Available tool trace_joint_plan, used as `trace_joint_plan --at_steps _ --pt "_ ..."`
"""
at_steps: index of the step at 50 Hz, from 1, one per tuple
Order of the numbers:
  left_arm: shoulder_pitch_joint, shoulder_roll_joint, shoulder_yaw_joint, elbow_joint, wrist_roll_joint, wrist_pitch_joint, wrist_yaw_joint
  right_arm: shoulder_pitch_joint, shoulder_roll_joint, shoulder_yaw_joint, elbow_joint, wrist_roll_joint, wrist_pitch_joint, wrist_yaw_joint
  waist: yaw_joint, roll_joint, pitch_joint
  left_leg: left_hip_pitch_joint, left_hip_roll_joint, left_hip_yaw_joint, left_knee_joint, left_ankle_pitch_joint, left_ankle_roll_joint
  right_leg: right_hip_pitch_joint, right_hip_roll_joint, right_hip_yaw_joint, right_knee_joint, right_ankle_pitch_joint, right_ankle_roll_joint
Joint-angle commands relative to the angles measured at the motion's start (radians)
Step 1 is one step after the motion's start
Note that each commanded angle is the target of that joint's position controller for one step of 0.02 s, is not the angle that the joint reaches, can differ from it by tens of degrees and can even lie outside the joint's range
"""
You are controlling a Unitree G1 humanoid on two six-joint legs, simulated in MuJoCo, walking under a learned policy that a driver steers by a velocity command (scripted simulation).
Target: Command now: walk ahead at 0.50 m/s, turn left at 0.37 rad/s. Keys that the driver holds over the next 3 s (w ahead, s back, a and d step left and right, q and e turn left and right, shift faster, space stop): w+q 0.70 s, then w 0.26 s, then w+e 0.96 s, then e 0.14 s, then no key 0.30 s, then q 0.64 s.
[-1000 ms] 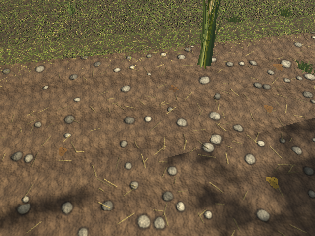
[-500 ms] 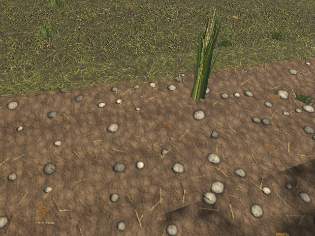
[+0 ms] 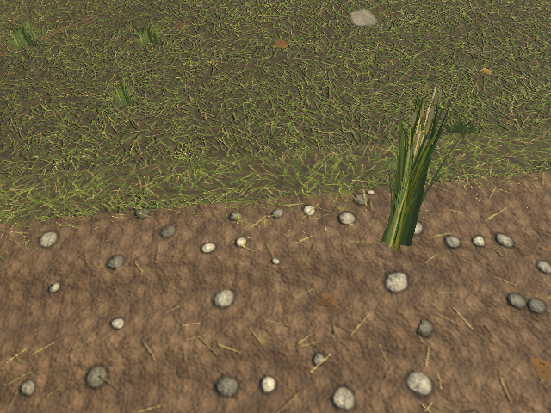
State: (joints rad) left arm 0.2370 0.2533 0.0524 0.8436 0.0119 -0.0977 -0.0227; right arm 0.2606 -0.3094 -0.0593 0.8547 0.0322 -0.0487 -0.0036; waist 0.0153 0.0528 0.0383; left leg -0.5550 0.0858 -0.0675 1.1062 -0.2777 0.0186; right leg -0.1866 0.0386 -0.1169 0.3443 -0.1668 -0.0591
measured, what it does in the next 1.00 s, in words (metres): walks ahead, turning left: left foot, then right foot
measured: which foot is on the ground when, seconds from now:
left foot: up 0.00-0.32, down 0.34-0.84, up 0.86-1.00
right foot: down 0.00-0.34, up 0.36-0.80, down 0.82-1.00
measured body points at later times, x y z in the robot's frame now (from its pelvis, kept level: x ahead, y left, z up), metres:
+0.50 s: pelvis +0.27 +0.08 -0.01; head +0.31 +0.10 +0.44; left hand +0.33 +0.38 -0.12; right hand +0.45 -0.16 -0.11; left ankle +0.30 +0.15 -0.74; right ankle +0.26 -0.09 -0.66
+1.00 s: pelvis +0.56 +0.11 +0.00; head +0.58 +0.12 +0.45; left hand +0.51 +0.40 -0.11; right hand +0.79 -0.07 -0.12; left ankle +0.47 +0.22 -0.66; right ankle +0.63 +0.04 -0.74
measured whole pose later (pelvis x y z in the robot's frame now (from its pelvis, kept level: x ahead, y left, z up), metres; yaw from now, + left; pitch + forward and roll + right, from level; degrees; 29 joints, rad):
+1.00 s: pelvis +0.56 +0.11 +0.00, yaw +29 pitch +1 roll -1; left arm 0.26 0.26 0.05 0.81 0.01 -0.10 -0.03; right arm 0.28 -0.29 -0.06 0.72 0.01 -0.05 -0.01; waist 0.02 0.04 0.02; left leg -0.50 0.02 -0.06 1.12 -0.35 0.03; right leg -0.26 0.05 -0.01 0.41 -0.18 -0.04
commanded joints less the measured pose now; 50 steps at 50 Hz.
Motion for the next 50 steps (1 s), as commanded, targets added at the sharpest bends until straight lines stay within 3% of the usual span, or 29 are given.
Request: trace_joint_plan --at_steps 1,6,11,14,15,16,17,18,19,20,21,22,23,25,27,32,35,37,39,40,41,42,43,44,45,46,47,48,50 --pt "-0.04 0.126 0.031 -0.039 0.007 -0.027 0.009 0.024 -0.042 -0.016 -0.057 -0.004 0.012 -0.004 -0.024 -0.115 -0.007 -0.106 0.052 -0.06 -0.045 0.117 -0.019 0.043 -0.287 0.162 -0.225 0.211 -0.138" --pt "-0.016 0.157 0.035 -0.015 0.001 -0.015 0.028 -0.113 -0.015 -0.006 -0.107 -0.012 0.0 0.023 0.02 -0.096 0.027 -0.093 0.034 0.017 -0.331 0.351 -0.015 0.082 -0.253 0.004 -0.243 0.261 -0.103" --pt "0.072 0.191 0.048 0.026 -0.02 0.022 0.035 -0.252 -0.007 0.004 -0.192 -0.011 0.002 0.054 0.065 -0.079 0.066 -0.162 0.014 0.08 -0.465 0.285 0.023 0.274 -0.318 -0.045 -0.178 0.365 -0.093" --pt "0.047 0.226 0.06 0.018 -0.029 0.047 0.045 -0.217 -0.043 -0.015 -0.218 -0.011 0.008 0.068 0.013 -0.123 0.011 -0.049 -0.056 0.154 -0.478 0.14 0.073 0.335 -0.33 -0.084 -0.026 0.749 -0.062" --pt "0.036 0.239 0.064 0.012 -0.03 0.056 0.05 -0.148 -0.068 -0.03 -0.209 -0.01 0.012 0.068 -0.032 -0.141 -0.036 0.048 -0.095 0.18 -0.472 0.092 0.095 0.332 -0.324 -0.095 0.088 0.889 -0.05" --pt "0.018 0.243 0.064 0.006 -0.033 0.064 0.054 -0.016 -0.109 -0.055 -0.18 -0.007 0.014 0.062 -0.108 -0.133 -0.105 0.227 -0.136 0.19 -0.517 0.111 0.127 0.277 -0.299 -0.114 0.269 0.92 -0.028" --pt "0.016 0.228 0.056 -0.008 -0.027 0.06 0.058 0.153 -0.177 -0.091 -0.137 -0.006 0.02 0.044 -0.19 -0.073 -0.19 0.521 -0.116 0.095 -0.572 0.147 0.173 0.085 -0.256 -0.117 0.535 0.724 0.013" --pt "0.11 0.078 0.01 -0.058 0.011 0.034 0.04 0.168 -0.295 -0.115 -0.131 0.001 0.021 0.028 -0.09 0.198 -0.266 0.892 0.148 -0.419 -0.612 0.051 0.346 -0.391 -0.073 -0.085 0.91 -0.169 0.081" --pt "0.046 0.111 0.006 -0.077 -0.017 -0.012 0.024 0.175 -0.244 -0.093 -0.17 -0.008 0.006 0.031 -0.122 0.131 -0.417 0.99 0.26 -0.784 -0.79 -0.071 0.437 -0.546 0.015 0.166 1.074 -0.431 0.081" --pt "-0.064 0.172 0.023 -0.11 -0.056 -0.04 0.012 0.146 -0.18 -0.074 -0.167 -0.019 -0.007 0.034 -0.15 0.064 -0.295 0.919 0.231 -0.647 -0.819 -0.018 0.372 -0.636 -0.048 0.217 1.067 -0.351 0.052" --pt "-0.087 0.163 0.017 -0.121 -0.056 -0.053 0.012 0.092 -0.149 -0.065 -0.172 -0.017 -0.016 0.033 -0.111 -0.005 -0.2 0.779 0.189 -0.515 -0.815 0.058 0.332 -0.618 -0.094 0.212 0.981 -0.265 0.034" --pt "-0.087 0.161 0.021 -0.11 -0.032 -0.054 0.02 0.022 -0.118 -0.056 -0.184 -0.016 -0.019 0.033 -0.064 -0.057 -0.128 0.631 0.146 -0.413 -0.824 0.17 0.303 -0.558 -0.127 0.206 0.884 -0.218 0.039" --pt "-0.069 0.175 0.03 -0.103 -0.016 -0.044 0.022 -0.022 -0.09 -0.045 -0.201 -0.025 -0.021 0.029 -0.028 -0.038 -0.107 0.532 0.118 -0.349 -0.842 0.261 0.291 -0.482 -0.151 0.211 0.825 -0.182 0.047" --pt "-0.043 0.162 0.033 -0.104 -0.004 -0.019 0.021 -0.041 -0.097 -0.045 -0.214 -0.026 -0.022 0.022 0.002 -0.03 -0.086 0.429 0.092 -0.303 -0.876 0.343 0.293 -0.419 -0.153 0.199 0.747 -0.151 0.077" --pt "-0.076 0.132 0.025 -0.12 0.005 -0.003 0.024 -0.018 -0.127 -0.053 -0.209 -0.021 -0.023 0.009 0.0 -0.031 -0.062 0.357 0.068 -0.242 -0.893 0.397 0.29 -0.413 -0.141 0.176 0.641 -0.084 0.112" --pt "-0.257 0.092 0.006 -0.175 -0.005 -0.006 0.015 0.051 -0.148 -0.06 -0.189 -0.013 -0.009 -0.012 -0.073 0.018 -0.029 0.284 -0.008 -0.175 -0.873 0.253 0.209 -0.326 -0.069 0.159 0.275 0.235 0.135" --pt "-0.31 0.117 0.012 -0.202 -0.019 -0.015 0.005 0.097 -0.144 -0.06 -0.17 -0.007 -0.002 -0.013 -0.091 0.033 -0.028 0.335 0.02 -0.245 -0.822 0.185 0.193 -0.301 -0.049 0.184 0.191 0.247 0.121" --pt "-0.295 0.139 0.019 -0.2 -0.018 -0.025 -0.005 0.109 -0.127 -0.055 -0.161 -0.01 0.002 -0.017 -0.084 0.05 -0.036 0.413 0.055 -0.289 -0.767 0.174 0.184 -0.296 -0.055 0.194 0.155 0.206 0.097" --pt "-0.238 0.153 0.028 -0.186 -0.016 -0.036 -0.008 0.104 -0.121 -0.053 -0.153 -0.015 0.007 -0.018 -0.052 0.08 -0.041 0.45 0.073 -0.313 -0.71 0.242 0.168 -0.234 -0.053 0.172 0.132 0.137 0.061" --pt "-0.16 0.169 0.039 -0.163 -0.01 -0.04 -0.004 0.097 -0.103 -0.046 -0.155 -0.018 0.008 -0.016 -0.011 0.081 -0.073 0.45 0.038 -0.296 -0.634 0.338 0.148 -0.125 -0.039 0.148 0.095 0.127 0.032" --pt "-0.041 0.206 0.053 -0.146 0.005 -0.045 0.001 0.093 -0.061 -0.029 -0.165 -0.025 0.006 -0.012 0.045 0.046 -0.18 0.394 -0.013 -0.245 -0.446 0.348 0.115 0.077 -0.123 0.22 0.121 0.129 -0.023" --pt "0.099 0.29 0.075 -0.125 0.018 -0.042 0.004 0.196 -0.014 -0.012 -0.176 -0.017 -0.003 -0.013 0.046 -0.157 -0.335 0.11 -0.137 -0.13 -0.112 0.125 0.039 0.436 -0.325 0.55 0.119 0.042 -0.164" --pt "0.171 0.277 0.079 -0.077 -0.01 -0.029 -0.008 0.252 -0.026 -0.007 -0.171 0.0 -0.011 -0.014 0.046 -0.373 -0.365 -0.127 -0.182 -0.098 0.111 -0.301 0.005 0.541 -0.441 0.908 -0.028 -0.232 -0.249" --pt "0.128 0.198 0.056 -0.091 -0.03 -0.025 -0.009 0.167 -0.111 -0.025 -0.172 0.009 -0.014 -0.013 0.067 -0.238 -0.223 -0.225 -0.128 -0.14 0.194 -0.256 0.009 0.446 -0.416 0.866 -0.067 -0.393 -0.213" --pt "0.069 0.164 0.043 -0.104 -0.022 -0.016 -0.005 0.064 -0.125 -0.027 -0.193 0.002 -0.014 -0.012 0.067 -0.154 -0.123 -0.233 -0.087 -0.099 0.197 -0.178 0.012 0.323 -0.377 0.719 -0.073 -0.348 -0.176" --pt "0.025 0.145 0.034 -0.106 -0.01 -0.01 -0.004 0.002 -0.113 -0.025 -0.21 -0.015 -0.017 -0.01 0.048 -0.109 -0.05 -0.215 -0.055 -0.071 0.143 -0.121 0.014 0.198 -0.334 0.616 -0.099 -0.239 -0.166" --pt "-0.002 0.124 0.025 -0.105 -0.003 -0.01 -0.002 -0.01 -0.101 -0.028 -0.214 -0.025 -0.019 -0.006 0.021 -0.119 -0.029 -0.175 -0.018 -0.063 0.077 -0.073 0.016 0.127 -0.302 0.547 -0.117 -0.144 -0.157" --pt "-0.012 0.114 0.02 -0.103 0.001 -0.011 -0.001 0.005 -0.082 -0.025 -0.21 -0.024 -0.019 -0.002 0.002 -0.14 -0.027 -0.126 0.0 -0.05 0.035 -0.048 0.013 0.081 -0.272 0.494 -0.137 -0.073 -0.149" --pt "0.008 0.125 0.02 -0.089 -0.013 -0.013 -0.001 0.005 -0.046 -0.016 -0.213 -0.029 -0.021 0.0 -0.009 -0.158 -0.034 -0.095 0.008 -0.014 -0.052 -0.033 0.0 0.046 -0.246 0.439 -0.162 0.046 -0.17"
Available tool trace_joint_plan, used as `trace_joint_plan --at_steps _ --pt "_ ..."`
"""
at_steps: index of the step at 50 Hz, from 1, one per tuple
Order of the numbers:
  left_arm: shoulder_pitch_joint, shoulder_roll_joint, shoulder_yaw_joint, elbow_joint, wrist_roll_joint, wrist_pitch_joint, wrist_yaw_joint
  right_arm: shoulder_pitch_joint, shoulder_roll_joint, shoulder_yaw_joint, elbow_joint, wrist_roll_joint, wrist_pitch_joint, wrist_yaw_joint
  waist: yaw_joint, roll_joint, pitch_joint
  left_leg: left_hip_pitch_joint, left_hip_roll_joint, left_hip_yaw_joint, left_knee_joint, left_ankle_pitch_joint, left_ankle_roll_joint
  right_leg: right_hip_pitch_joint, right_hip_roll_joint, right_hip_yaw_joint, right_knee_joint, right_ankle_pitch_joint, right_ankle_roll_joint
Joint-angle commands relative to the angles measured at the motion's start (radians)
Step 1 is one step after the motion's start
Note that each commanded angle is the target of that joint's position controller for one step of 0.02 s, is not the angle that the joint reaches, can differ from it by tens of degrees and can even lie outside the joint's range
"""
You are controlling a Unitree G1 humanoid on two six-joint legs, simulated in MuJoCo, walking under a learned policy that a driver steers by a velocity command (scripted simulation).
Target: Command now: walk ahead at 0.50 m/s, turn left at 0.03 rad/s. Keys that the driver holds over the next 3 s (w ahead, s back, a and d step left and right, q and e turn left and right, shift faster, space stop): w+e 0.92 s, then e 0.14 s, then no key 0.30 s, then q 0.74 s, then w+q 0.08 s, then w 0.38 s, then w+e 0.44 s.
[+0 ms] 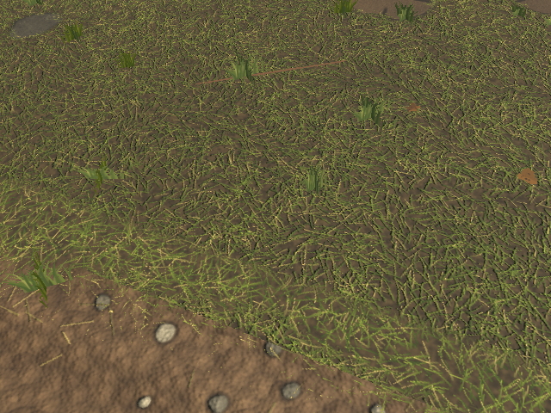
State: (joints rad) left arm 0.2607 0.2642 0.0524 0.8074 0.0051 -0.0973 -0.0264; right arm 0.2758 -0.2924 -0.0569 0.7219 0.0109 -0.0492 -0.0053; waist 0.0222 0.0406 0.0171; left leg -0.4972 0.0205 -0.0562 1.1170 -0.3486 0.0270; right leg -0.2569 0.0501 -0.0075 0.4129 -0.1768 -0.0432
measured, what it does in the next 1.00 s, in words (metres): walks ahead, turning right: left foot, then right foot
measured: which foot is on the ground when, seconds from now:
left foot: up 0.00-0.26, down 0.28-0.80, up 0.82-1.00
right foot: down 0.00-0.28, up 0.30-0.76, down 0.78-1.00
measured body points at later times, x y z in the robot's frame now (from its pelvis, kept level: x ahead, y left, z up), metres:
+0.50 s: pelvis +0.26 +0.04 +0.00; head +0.28 +0.04 +0.45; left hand +0.43 +0.30 -0.11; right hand +0.30 -0.25 -0.10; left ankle +0.27 +0.15 -0.74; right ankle +0.25 -0.11 -0.66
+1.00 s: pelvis +0.48 -0.11 +0.00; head +0.51 -0.14 +0.45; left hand +0.71 +0.09 -0.10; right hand +0.49 -0.43 -0.10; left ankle +0.62 +0.04 -0.66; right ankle +0.47 -0.17 -0.74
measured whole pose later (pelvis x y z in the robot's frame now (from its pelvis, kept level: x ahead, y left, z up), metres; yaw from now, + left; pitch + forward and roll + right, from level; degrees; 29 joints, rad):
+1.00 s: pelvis +0.48 -0.11 +0.00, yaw -31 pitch +1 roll +1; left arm 0.29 0.28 0.06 0.68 0.00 -0.04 -0.02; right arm 0.13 -0.32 -0.06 0.72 -0.01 -0.10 0.00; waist 0.03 0.02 0.06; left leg -0.60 0.10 -0.06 1.06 -0.30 -0.04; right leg -0.26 0.10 0.05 0.41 -0.16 -0.10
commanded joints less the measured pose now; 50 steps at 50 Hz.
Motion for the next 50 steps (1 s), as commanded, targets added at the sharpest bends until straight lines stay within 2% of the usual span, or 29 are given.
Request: trace_joint_plan --at_steps 1,3,5,9,12,13,14,15,16,17,18,19,20,22,24,28,31,35,37,38,39,40,41,42,43,44,45,46,50 --pt "-0.005 0.133 0.025 -0.047 -0.013 -0.012 0.006 -0.039 -0.051 -0.013 -0.095 -0.013 -0.023 0.001 -0.012 -0.14 -0.008 -0.159 0.076 -0.011 -0.128 0.055 -0.02 0.109 -0.256 0.309 -0.242 0.11 -0.197" --pt "0.014 0.165 0.035 -0.039 -0.021 -0.005 0.014 -0.108 -0.029 0.0 -0.115 -0.018 -0.033 0.003 0.004 -0.121 -0.004 -0.132 0.068 0.003 -0.286 0.15 -0.038 0.096 -0.239 0.26 -0.251 0.164 -0.195" --pt "0.039 0.181 0.041 -0.029 -0.027 0.004 0.02 -0.175 -0.018 0.007 -0.125 -0.013 -0.041 0.01 0.025 -0.118 0.001 -0.064 0.04 0.015 -0.432 0.266 -0.053 0.068 -0.213 0.214 -0.245 0.181 -0.176" --pt "0.123 0.186 0.042 -0.003 -0.038 0.024 0.026 -0.274 -0.041 0.002 -0.148 0.003 -0.054 0.025 0.055 -0.126 0.006 0.025 -0.002 0.01 -0.573 0.356 -0.063 0.088 -0.229 0.244 -0.2 0.147 -0.155" --pt "0.122 0.197 0.047 -0.001 -0.038 0.038 0.034 -0.241 -0.082 -0.016 -0.144 0.007 -0.067 0.027 0.006 -0.144 -0.008 0.147 -0.007 0.003 -0.658 0.31 -0.032 0.108 -0.246 0.297 -0.122 0.111 -0.118" --pt "0.12 0.183 0.043 -0.003 -0.034 0.04 0.036 -0.169 -0.104 -0.03 -0.121 0.003 -0.068 0.022 -0.034 -0.139 -0.041 0.266 -0.009 0.014 -0.687 0.292 -0.01 0.084 -0.217 0.284 -0.052 0.152 -0.096" --pt "0.109 0.144 0.03 -0.014 -0.025 0.037 0.034 -0.056 -0.145 -0.048 -0.102 -0.01 -0.07 0.012 -0.094 -0.114 -0.12 0.453 0.056 -0.033 -0.678 0.28 0.028 0.012 -0.158 0.245 0.114 0.154 -0.062" --pt "0.108 0.069 0.005 -0.049 0.004 0.033 0.034 0.116 -0.221 -0.067 -0.084 -0.021 -0.063 0.0 -0.155 0.047 -0.278 0.713 0.263 -0.232 -0.653 0.275 0.087 -0.155 -0.075 0.152 0.436 -0.108 -0.016" --pt "0.222 0.039 -0.005 -0.08 -0.033 0.018 0.035 0.14 -0.258 -0.074 -0.061 -0.026 -0.047 0.01 -0.092 0.343 -0.354 0.863 0.426 -0.634 -0.775 0.028 0.217 -0.44 -0.008 0.101 0.694 -0.437 0.013" --pt "0.181 0.141 0.02 -0.056 -0.051 0.021 0.039 0.102 -0.159 -0.052 -0.068 -0.016 -0.047 0.014 -0.109 0.185 -0.237 0.772 0.385 -0.611 -0.818 -0.112 0.199 -0.526 -0.07 0.151 0.81 -0.38 0.021" --pt "0.105 0.169 0.032 -0.069 -0.05 0.025 0.037 0.056 -0.111 -0.037 -0.068 -0.01 -0.048 0.013 -0.11 0.119 -0.13 0.668 0.346 -0.453 -0.829 -0.063 0.167 -0.547 -0.097 0.139 0.825 -0.288 0.02" --pt "0.084 0.152 0.032 -0.066 -0.043 0.032 0.037 0.0 -0.086 -0.026 -0.068 -0.015 -0.049 0.016 -0.08 0.062 -0.085 0.569 0.301 -0.349 -0.853 0.047 0.151 -0.507 -0.128 0.125 0.81 -0.215 0.029" --pt "0.063 0.139 0.035 -0.074 -0.034 0.039 0.035 -0.039 -0.061 -0.021 -0.061 -0.019 -0.05 0.019 -0.06 0.064 -0.04 0.497 0.269 -0.269 -0.881 0.129 0.15 -0.49 -0.15 0.123 0.772 -0.169 0.035" --pt "0.059 0.1 0.032 -0.085 -0.037 0.057 0.026 -0.073 -0.058 -0.024 -0.046 -0.024 -0.059 0.017 -0.029 0.086 -0.012 0.405 0.243 -0.155 -0.933 0.238 0.149 -0.431 -0.177 0.111 0.741 -0.116 0.046" --pt "0.029 0.08 0.028 -0.108 -0.032 0.068 0.022 -0.073 -0.078 -0.034 -0.028 -0.022 -0.068 0.013 -0.021 0.055 0.001 0.386 0.251 -0.081 -0.962 0.327 0.165 -0.448 -0.183 0.108 0.7 -0.066 0.059" --pt "-0.059 0.062 0.017 -0.148 -0.028 0.067 0.004 -0.063 -0.119 -0.048 0.003 -0.02 -0.064 0.003 -0.037 0.021 0.019 0.402 0.237 0.062 -0.98 0.408 0.158 -0.443 -0.18 0.085 0.487 0.112 0.063" --pt "-0.16 0.057 0.01 -0.184 -0.026 0.062 -0.016 -0.032 -0.15 -0.057 0.025 -0.01 -0.054 -0.003 -0.073 0.006 0.044 0.423 0.238 0.142 -0.98 0.414 0.137 -0.402 -0.162 0.033 0.341 0.196 0.043" --pt "-0.237 0.083 0.016 -0.237 -0.026 0.068 -0.032 0.008 -0.187 -0.071 0.056 0.012 -0.032 -0.003 -0.08 0.011 0.065 0.535 0.273 0.195 -0.916 0.511 0.104 -0.391 -0.136 -0.014 0.246 0.102 -0.008" --pt "-0.19 0.116 0.034 -0.242 -0.021 0.074 -0.033 0.003 -0.22 -0.08 0.058 0.021 -0.019 -0.007 -0.035 0.042 0.011 0.567 0.269 0.233 -0.774 0.832 0.081 -0.272 -0.071 -0.075 0.233 -0.003 -0.05" --pt "-0.081 0.149 0.055 -0.219 -0.022 0.078 -0.03 -0.008 -0.226 -0.081 0.056 0.026 -0.01 -0.01 0.032 0.038 -0.052 0.547 0.247 0.262 -0.612 0.959 0.062 -0.122 -0.022 -0.106 0.199 -0.005 -0.079" --pt "0.09 0.21 0.09 -0.171 -0.026 0.084 -0.017 0.002 -0.201 -0.069 0.053 0.022 -0.008 -0.013 0.114 0.01 -0.142 0.428 0.206 0.287 -0.382 0.918 0.026 0.142 0.017 -0.095 0.159 0.042 -0.117" --pt "0.196 0.316 0.12 -0.15 -0.034 0.094 0.006 0.043 -0.116 -0.04 0.021 -0.019 -0.015 -0.012 0.114 -0.188 -0.224 0.094 0.124 0.296 -0.022 0.375 -0.032 0.454 -0.189 0.252 0.13 0.033 -0.211" --pt "0.139 0.36 0.112 -0.192 -0.034 0.077 0.001 0.07 -0.05 -0.009 -0.025 -0.025 -0.047 -0.002 0.035 -0.32 -0.37 -0.201 -0.063 0.084 0.245 -0.255 -0.067 0.64 -0.379 0.814 -0.059 -0.176 -0.384" --pt "0.139 0.266 0.085 -0.199 -0.029 0.06 -0.01 -0.04 -0.147 -0.03 -0.038 0.012 -0.073 0.011 0.102 -0.173 -0.338 -0.305 -0.008 -0.045 0.285 -0.203 -0.046 0.615 -0.376 0.781 -0.129 -0.226 -0.334" --pt "0.114 0.227 0.072 -0.19 -0.023 0.048 -0.01 -0.092 -0.151 -0.028 -0.056 0.031 -0.088 0.016 0.086 -0.148 -0.207 -0.336 0.028 -0.027 0.234 -0.119 -0.022 0.494 -0.343 0.642 -0.129 -0.181 -0.296" --pt "0.051 0.203 0.064 -0.194 -0.022 0.043 -0.009 -0.095 -0.138 -0.026 -0.047 0.012 -0.093 0.007 0.037 -0.061 -0.127 -0.287 0.07 -0.026 0.142 -0.044 -0.019 0.342 -0.297 0.534 -0.128 -0.083 -0.262" --pt "-0.006 0.168 0.053 -0.205 -0.016 0.041 -0.005 -0.085 -0.148 -0.033 -0.036 -0.011 -0.087 0.0 -0.001 -0.07 -0.093 -0.215 0.098 -0.03 0.06 0.003 -0.024 0.23 -0.263 0.453 -0.137 0.027 -0.243" --pt "-0.036 0.159 0.047 -0.221 -0.006 0.041 -0.001 -0.066 -0.149 -0.037 -0.032 -0.017 -0.075 0.001 -0.029 -0.095 -0.08 -0.156 0.108 -0.035 0.031 0.035 -0.03 0.156 -0.241 0.42 -0.159 0.089 -0.241" --pt "-0.037 0.198 0.06 -0.209 -0.004 0.04 0.026 -0.09 -0.106 -0.028 -0.039 -0.037 -0.041 -0.008 -0.051 -0.072 -0.052 -0.091 0.06 0.01 -0.124 0.116 -0.097 0.016 -0.191 0.264 -0.134 0.585 -0.239"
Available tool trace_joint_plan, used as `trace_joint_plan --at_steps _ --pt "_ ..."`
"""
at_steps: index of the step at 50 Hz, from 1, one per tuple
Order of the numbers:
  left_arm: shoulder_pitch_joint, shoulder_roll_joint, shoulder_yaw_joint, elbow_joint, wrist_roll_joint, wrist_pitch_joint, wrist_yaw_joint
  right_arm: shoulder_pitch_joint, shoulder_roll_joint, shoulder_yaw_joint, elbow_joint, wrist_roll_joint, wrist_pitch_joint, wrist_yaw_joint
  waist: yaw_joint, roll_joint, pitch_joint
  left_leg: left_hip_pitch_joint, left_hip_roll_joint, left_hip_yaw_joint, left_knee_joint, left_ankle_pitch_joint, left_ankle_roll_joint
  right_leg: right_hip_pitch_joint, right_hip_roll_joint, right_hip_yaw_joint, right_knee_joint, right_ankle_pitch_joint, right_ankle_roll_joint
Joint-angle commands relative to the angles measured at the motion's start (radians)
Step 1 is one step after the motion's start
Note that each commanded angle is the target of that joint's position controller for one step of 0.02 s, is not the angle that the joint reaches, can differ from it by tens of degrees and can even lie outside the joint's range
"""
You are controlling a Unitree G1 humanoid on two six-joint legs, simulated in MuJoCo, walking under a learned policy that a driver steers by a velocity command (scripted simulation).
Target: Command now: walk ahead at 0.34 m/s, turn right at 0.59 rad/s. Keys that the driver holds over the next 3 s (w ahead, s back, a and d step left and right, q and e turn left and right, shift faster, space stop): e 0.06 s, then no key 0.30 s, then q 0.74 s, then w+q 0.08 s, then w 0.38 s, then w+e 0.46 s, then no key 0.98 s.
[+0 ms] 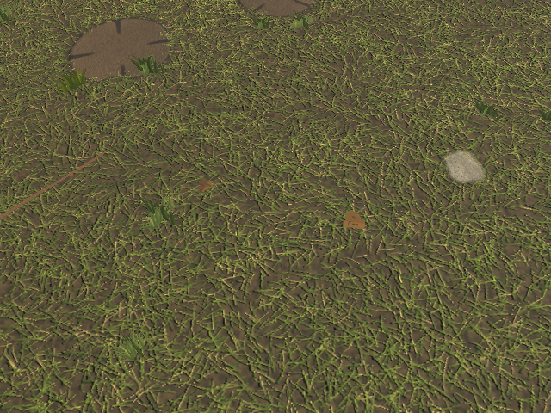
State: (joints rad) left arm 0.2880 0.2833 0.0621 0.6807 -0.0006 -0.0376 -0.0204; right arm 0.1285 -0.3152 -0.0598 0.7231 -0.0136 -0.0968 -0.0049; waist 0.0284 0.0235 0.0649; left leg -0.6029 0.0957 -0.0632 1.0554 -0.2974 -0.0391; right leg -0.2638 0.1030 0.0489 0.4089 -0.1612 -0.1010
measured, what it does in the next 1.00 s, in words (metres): walks ahead: left foot, then right foot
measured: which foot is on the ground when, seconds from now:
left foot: up 0.00-0.22, down 0.24-0.60, up 0.62-0.86, down 0.88-1.00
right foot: down 0.00-0.26, up 0.28-0.52, down 0.54-0.88, up 0.90-1.00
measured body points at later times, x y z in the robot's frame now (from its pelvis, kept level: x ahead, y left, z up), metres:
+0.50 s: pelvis +0.16 +0.04 -0.01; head +0.20 +0.04 +0.44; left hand +0.32 +0.29 -0.13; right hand +0.28 -0.23 -0.12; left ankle +0.26 +0.13 -0.74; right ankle +0.14 -0.11 -0.73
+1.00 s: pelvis +0.20 +0.06 -0.01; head +0.24 +0.08 +0.44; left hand +0.31 +0.36 -0.12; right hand +0.39 -0.20 -0.09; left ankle +0.21 +0.15 -0.74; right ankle +0.17 -0.10 -0.66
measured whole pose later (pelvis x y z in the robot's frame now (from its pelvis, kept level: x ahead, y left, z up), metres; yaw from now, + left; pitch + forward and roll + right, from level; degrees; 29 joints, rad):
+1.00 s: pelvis +0.20 +0.06 -0.01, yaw +9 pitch +2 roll -1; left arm 0.14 0.31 0.08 0.73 0.01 0.01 0.05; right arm 0.16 -0.30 -0.06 0.67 0.00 0.01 0.01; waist -0.01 -0.03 0.06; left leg -0.34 -0.05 -0.02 0.54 -0.24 0.06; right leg -0.49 -0.02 0.04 1.13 -0.53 0.07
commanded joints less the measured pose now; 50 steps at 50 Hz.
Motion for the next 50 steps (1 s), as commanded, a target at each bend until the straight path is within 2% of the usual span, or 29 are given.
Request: trace_joint_plan --at_steps 1,4,7,11,12,13,14,15,16,17,20,22,26,27,28,30,32,34,36,38,40,42,43,44,45,46,47,48,50 --pt "-0.054 0.184 0.053 -0.073 -0.003 -0.013 0.028 0.028 -0.068 -0.02 -0.048 -0.013 0.009 -0.009 -0.049 -0.062 -0.1 0.026 -0.032 0.024 -0.13 0.121 -0.04 0.008 -0.22 0.176 -0.114 0.6 -0.162" --pt "-0.024 0.178 0.054 -0.054 -0.017 0.014 0.046 -0.055 -0.039 -0.004 -0.062 -0.002 0.011 0.003 -0.011 -0.105 -0.129 0.106 -0.089 0.032 -0.351 0.314 -0.04 -0.001 -0.17 0.141 -0.071 0.526 -0.099" --pt "0.014 0.162 0.048 -0.029 -0.015 0.027 0.054 -0.109 -0.05 -0.004 -0.071 0.007 0.008 0.021 0.022 -0.119 -0.137 0.14 -0.104 0.015 -0.464 0.386 -0.026 0.056 -0.202 0.198 -0.036 0.419 -0.08" --pt "-0.015 0.129 0.035 -0.022 -0.006 0.028 0.056 -0.049 -0.089 -0.022 -0.06 -0.009 -0.01 0.028 -0.023 -0.135 -0.137 0.211 -0.096 0.007 -0.605 0.351 0.045 0.153 -0.222 0.279 0.118 0.41 -0.052" --pt "-0.017 0.106 0.027 -0.027 -0.002 0.024 0.054 -0.015 -0.107 -0.025 -0.056 -0.023 -0.019 0.023 -0.039 -0.104 -0.166 0.328 -0.056 -0.008 -0.659 0.562 0.077 0.131 -0.165 0.257 0.202 0.381 -0.016" --pt "0.056 0.067 0.014 -0.037 0.015 0.015 0.05 0.012 -0.162 -0.032 -0.068 -0.046 -0.022 0.016 -0.005 0.032 -0.268 0.563 0.105 -0.146 -0.578 0.953 0.162 0.007 -0.083 0.215 0.371 0.118 0.032" --pt "0.175 0.062 0.004 -0.007 0.001 0.017 0.05 0.061 -0.132 -0.027 -0.05 -0.046 -0.003 0.015 -0.004 0.214 -0.374 0.757 0.284 -0.371 -0.571 1.08 0.347 -0.167 0.01 0.148 0.601 -0.458 0.103" --pt "0.172 0.133 0.016 0.003 -0.002 0.028 0.048 0.083 -0.065 -0.009 -0.038 -0.007 0.01 0.021 -0.014 0.163 -0.387 0.719 0.313 -0.48 -0.618 0.807 0.369 -0.212 -0.032 0.162 0.688 -0.561 0.134" --pt "0.087 0.164 0.029 -0.003 -0.01 0.05 0.052 0.048 -0.046 0.0 -0.042 0.006 0.02 0.024 -0.03 0.093 -0.298 0.642 0.263 -0.435 -0.651 0.58 0.329 -0.243 -0.06 0.153 0.74 -0.511 0.16" --pt "0.038 0.156 0.03 -0.004 -0.011 0.072 0.057 0.007 -0.037 0.008 -0.044 0.002 0.032 0.025 -0.026 0.062 -0.237 0.559 0.219 -0.378 -0.685 0.413 0.29 -0.25 -0.079 0.129 0.736 -0.469 0.176" --pt "0.02 0.086 0.015 0.006 0.001 0.1 0.058 -0.1 -0.056 0.007 -0.043 -0.007 0.062 0.027 0.013 0.131 -0.115 0.304 0.081 -0.225 -0.78 0.134 0.21 -0.093 -0.116 0.041 0.452 -0.377 0.187" --pt "0.013 0.063 0.009 0.02 0.008 0.085 0.057 -0.073 -0.086 -0.005 -0.035 0.001 0.076 0.021 -0.004 0.154 -0.129 0.312 0.05 -0.202 -0.767 0.143 0.217 -0.021 -0.094 0.004 0.303 -0.302 0.179" --pt "0.016 0.088 0.024 0.043 0.01 0.071 0.058 -0.059 -0.12 -0.021 -0.04 0.031 0.093 0.005 0.005 0.119 -0.15 0.285 0.05 -0.247 -0.752 0.012 0.198 0.093 -0.073 -0.026 0.082 -0.072 0.119" --pt "0.002 0.106 0.028 0.032 0.017 0.068 0.061 -0.052 -0.107 -0.018 -0.04 0.031 0.094 0.002 0.003 0.099 -0.145 0.239 0.036 -0.246 -0.737 -0.046 0.17 0.126 -0.11 0.004 0.071 -0.061 0.091" --pt "0.001 0.141 0.039 0.029 0.023 0.066 0.064 -0.058 -0.088 -0.015 -0.051 0.026 0.091 0.002 -0.004 0.027 -0.127 0.185 -0.005 -0.195 -0.701 -0.085 0.136 0.121 -0.166 0.042 0.065 -0.111 0.057" --pt "-0.01 0.138 0.047 0.032 0.024 0.06 0.069 -0.074 -0.07 -0.015 -0.066 0.023 0.086 0.005 -0.008 -0.137 -0.078 0.131 -0.12 -0.046 -0.537 -0.071 0.077 0.071 -0.241 0.123 -0.022 -0.192 0.0" --pt "-0.075 0.162 0.053 0.002 0.028 0.047 0.077 -0.033 -0.063 -0.023 -0.057 0.024 0.087 0.011 -0.024 -0.238 -0.068 0.075 -0.15 0.042 -0.317 -0.091 0.056 0.09 -0.39 0.236 -0.063 0.073 -0.067" --pt "-0.081 0.153 0.051 -0.012 0.021 0.03 0.087 -0.024 -0.081 -0.037 -0.063 0.023 0.097 0.018 -0.009 -0.183 -0.085 0.003 -0.101 0.021 -0.099 -0.234 0.034 0.144 -0.474 0.249 -0.027 0.401 -0.127" --pt "-0.108 0.16 0.055 -0.01 0.002 0.031 0.086 -0.014 -0.047 -0.029 -0.066 0.034 0.112 0.022 -0.016 -0.15 -0.082 -0.022 -0.071 0.034 -0.109 -0.205 0.011 0.19 -0.441 0.161 0.001 0.493 -0.102" --pt "-0.116 0.178 0.062 -0.006 -0.003 0.046 0.082 -0.03 -0.031 -0.019 -0.08 0.039 0.12 0.032 0.001 -0.175 -0.091 0.057 -0.075 0.087 -0.198 -0.136 -0.001 0.177 -0.396 0.072 0.017 0.514 -0.075" --pt "-0.108 0.187 0.066 0.0 -0.008 0.059 0.078 -0.03 -0.049 -0.025 -0.095 0.044 0.126 0.045 0.008 -0.194 -0.106 0.14 -0.097 0.132 -0.301 -0.084 0.004 0.173 -0.385 0.026 0.042 0.49 -0.061" --pt "-0.123 0.184 0.064 0.003 -0.026 0.057 0.074 0.029 -0.065 -0.038 -0.083 0.038 0.131 0.048 -0.029 -0.176 -0.126 0.274 -0.134 0.173 -0.484 0.06 0.035 0.14 -0.369 -0.025 0.126 0.433 -0.023" --pt "-0.087 0.163 0.059 0.019 -0.027 0.047 0.069 0.075 -0.094 -0.054 -0.075 0.031 0.132 0.038 -0.047 -0.126 -0.147 0.398 -0.148 0.139 -0.589 0.177 0.066 0.08 -0.331 -0.076 0.237 0.376 0.025" --pt "-0.051 0.128 0.05 0.012 0.004 0.036 0.062 0.114 -0.199 -0.083 -0.089 0.03 0.131 0.02 -0.045 0.083 -0.183 0.594 0.012 -0.125 -0.635 0.564 0.145 -0.125 -0.247 -0.151 0.479 0.061 0.124" --pt "-0.116 0.066 0.024 -0.055 0.037 0.027 0.064 0.141 -0.296 -0.094 -0.11 -0.003 0.122 0.021 -0.06 0.296 -0.231 0.663 0.283 -0.539 -0.677 0.818 0.392 -0.389 -0.077 -0.09 0.715 -0.553 0.186" --pt "-0.165 0.118 0.037 -0.046 0.017 0.027 0.064 0.166 -0.226 -0.073 -0.106 -0.013 0.101 0.028 -0.11 0.137 -0.282 0.65 0.296 -0.519 -0.687 0.746 0.439 -0.391 -0.107 0.048 0.852 -0.569 0.183" --pt "-0.171 0.13 0.041 -0.046 -0.003 0.031 0.064 0.111 -0.198 -0.063 -0.109 -0.005 0.087 0.025 -0.08 0.098 -0.213 0.596 0.242 -0.413 -0.68 0.671 0.392 -0.413 -0.125 0.05 0.867 -0.489 0.17" --pt "-0.162 0.133 0.046 -0.026 0.001 0.035 0.072 0.062 -0.177 -0.06 -0.109 0.015 0.085 0.016 -0.057 0.043 -0.172 0.552 0.177 -0.339 -0.684 0.562 0.328 -0.415 -0.143 0.047 0.819 -0.404 0.165" --pt "-0.157 0.143 0.053 -0.02 0.012 0.04 0.082 0.004 -0.159 -0.05 -0.121 0.027 0.098 -0.002 -0.027 0.057 -0.15 0.457 0.111 -0.278 -0.698 0.508 0.277 -0.343 -0.142 0.046 0.743 -0.286 0.175"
